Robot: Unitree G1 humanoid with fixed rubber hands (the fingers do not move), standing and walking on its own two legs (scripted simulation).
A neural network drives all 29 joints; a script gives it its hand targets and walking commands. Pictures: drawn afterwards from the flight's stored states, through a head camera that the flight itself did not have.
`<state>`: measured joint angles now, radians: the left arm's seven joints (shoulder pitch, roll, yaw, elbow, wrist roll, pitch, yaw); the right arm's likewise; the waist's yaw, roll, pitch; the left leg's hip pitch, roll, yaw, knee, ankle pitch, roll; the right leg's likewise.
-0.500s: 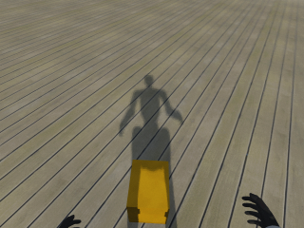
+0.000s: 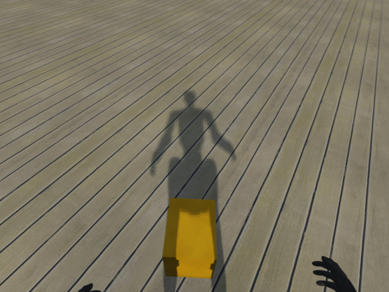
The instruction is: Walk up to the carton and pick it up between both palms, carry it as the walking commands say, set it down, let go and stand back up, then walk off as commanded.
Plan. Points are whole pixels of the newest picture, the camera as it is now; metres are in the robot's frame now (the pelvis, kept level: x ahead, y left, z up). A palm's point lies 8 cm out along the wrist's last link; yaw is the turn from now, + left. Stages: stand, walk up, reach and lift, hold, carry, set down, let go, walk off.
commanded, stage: stand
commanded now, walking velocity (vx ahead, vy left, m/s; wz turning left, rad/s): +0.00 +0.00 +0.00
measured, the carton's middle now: (190, 237) +0.52 +0.03 -0.64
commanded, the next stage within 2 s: walk off in 0.04 s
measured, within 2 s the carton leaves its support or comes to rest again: neither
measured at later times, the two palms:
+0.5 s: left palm out of the picture +0.04 +0.27 -0.13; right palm out of the picture +0.09 -0.28 -0.09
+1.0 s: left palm out of the picture -0.07 +0.25 -0.12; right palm out of the picture -0.07 -0.30 -0.11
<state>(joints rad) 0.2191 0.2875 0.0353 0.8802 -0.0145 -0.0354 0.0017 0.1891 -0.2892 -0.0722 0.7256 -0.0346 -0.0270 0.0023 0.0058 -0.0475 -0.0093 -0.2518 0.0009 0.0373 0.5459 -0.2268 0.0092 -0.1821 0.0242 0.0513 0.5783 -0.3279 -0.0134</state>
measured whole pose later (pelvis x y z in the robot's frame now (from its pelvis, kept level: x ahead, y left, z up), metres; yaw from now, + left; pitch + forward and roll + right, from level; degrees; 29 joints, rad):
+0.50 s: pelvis -0.03 +0.00 +0.00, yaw -1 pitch -6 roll +0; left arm 0.22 0.29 0.04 0.91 -0.01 0.08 -0.01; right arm 0.19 -0.28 -0.07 0.75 -0.01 0.08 -0.02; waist 0.02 -0.03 0.09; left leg -0.25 0.02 0.04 0.54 -0.18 0.02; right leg -0.24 0.03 0.05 0.81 -0.43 0.00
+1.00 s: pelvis -0.14 -0.01 +0.00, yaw -12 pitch -1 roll +4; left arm 0.28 0.28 0.03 0.90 -0.01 0.08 0.01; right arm 0.17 -0.28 -0.07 0.75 0.01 0.10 -0.02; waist 0.04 -0.04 0.08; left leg -0.34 -0.06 0.06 0.71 -0.47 -0.01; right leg -0.41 0.00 0.22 0.59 -0.18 0.05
